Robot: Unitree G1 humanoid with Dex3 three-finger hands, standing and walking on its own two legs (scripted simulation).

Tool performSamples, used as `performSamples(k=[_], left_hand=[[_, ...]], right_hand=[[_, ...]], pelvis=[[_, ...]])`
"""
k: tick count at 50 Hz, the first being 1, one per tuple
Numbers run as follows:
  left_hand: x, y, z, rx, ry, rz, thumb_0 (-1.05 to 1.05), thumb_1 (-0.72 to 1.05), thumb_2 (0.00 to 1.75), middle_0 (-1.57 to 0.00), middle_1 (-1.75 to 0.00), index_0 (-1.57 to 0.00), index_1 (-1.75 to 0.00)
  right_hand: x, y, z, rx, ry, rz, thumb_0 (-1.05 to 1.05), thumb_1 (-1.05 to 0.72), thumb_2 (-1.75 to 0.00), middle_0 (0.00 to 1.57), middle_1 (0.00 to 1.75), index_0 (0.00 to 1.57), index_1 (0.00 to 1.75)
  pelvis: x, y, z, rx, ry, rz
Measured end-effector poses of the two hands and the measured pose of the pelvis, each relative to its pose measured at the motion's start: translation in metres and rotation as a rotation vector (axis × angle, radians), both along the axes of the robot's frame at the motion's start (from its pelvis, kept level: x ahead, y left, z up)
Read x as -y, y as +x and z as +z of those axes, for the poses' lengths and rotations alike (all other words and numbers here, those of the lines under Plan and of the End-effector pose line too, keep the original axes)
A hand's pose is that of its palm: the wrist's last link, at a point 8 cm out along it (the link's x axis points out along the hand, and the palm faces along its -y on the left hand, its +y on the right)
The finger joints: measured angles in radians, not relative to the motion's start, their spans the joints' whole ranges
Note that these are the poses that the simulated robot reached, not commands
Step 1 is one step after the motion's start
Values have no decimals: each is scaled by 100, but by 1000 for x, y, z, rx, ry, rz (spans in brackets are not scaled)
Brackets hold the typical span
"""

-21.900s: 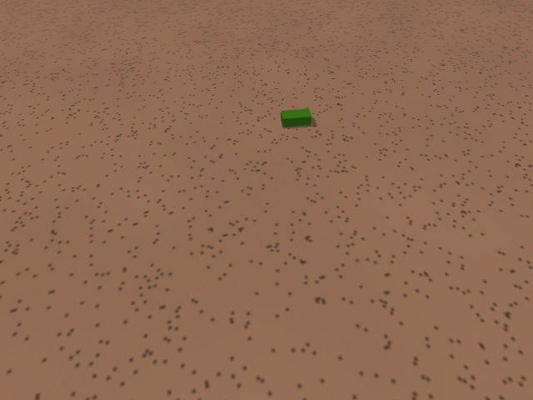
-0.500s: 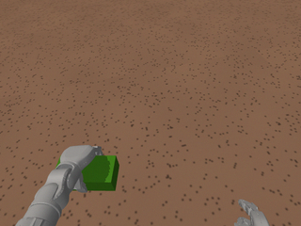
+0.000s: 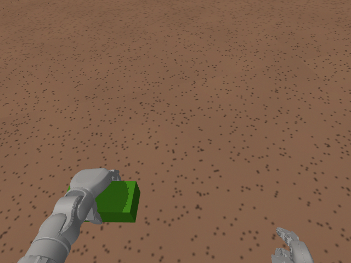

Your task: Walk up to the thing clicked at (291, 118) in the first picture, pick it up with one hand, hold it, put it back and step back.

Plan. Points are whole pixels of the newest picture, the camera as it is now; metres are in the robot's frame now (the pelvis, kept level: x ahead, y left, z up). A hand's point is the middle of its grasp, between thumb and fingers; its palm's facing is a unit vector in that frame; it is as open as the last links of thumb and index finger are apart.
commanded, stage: hold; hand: left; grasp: from above
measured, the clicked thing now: (102, 201) +0.29 +0.22 -0.05
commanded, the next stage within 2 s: crouch in 0.58 s
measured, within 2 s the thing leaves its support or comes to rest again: neither
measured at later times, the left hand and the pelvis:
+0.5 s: hand (96, 192) +0.30 +0.23 -0.03, palm faces -0.45 -0.04 -0.89, open 11.2 cm; pelvis +0.01 +0.00 +0.00, yaw +0 degrees
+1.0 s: hand (102, 202) +0.30 +0.23 -0.08, palm faces -0.47 -0.02 -0.88, open 11.2 cm; pelvis +0.01 +0.00 -0.01, yaw +1 degrees
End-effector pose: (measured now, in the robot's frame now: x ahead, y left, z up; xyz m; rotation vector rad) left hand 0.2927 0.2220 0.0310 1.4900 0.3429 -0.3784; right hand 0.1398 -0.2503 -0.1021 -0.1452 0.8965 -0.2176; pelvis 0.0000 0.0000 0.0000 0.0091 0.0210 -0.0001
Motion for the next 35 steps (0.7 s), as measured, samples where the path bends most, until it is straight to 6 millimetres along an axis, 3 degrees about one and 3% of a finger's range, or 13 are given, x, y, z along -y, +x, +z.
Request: performSamples(k=[18, 35], left_hand=[[-4, 7, -3, -18, -7, 0, -2, -23, 67, -56, -75, -64, -64], [-3, 19, -2, -26, -6, -7, -2, -23, 67, -56, -75, -64, -64]], right_hand=[[-5, 14, 4, -14, -2, 10, 1, -91, -91, 20, 30, 20, 30], [-1, 11, 4, -48, 0, -21, 1, -90, -90, 20, 30, 20, 30]], pelvis=[[-1, 9, 4, -1, -1, 3], [-3, 18, 6, -3, -3, 2]])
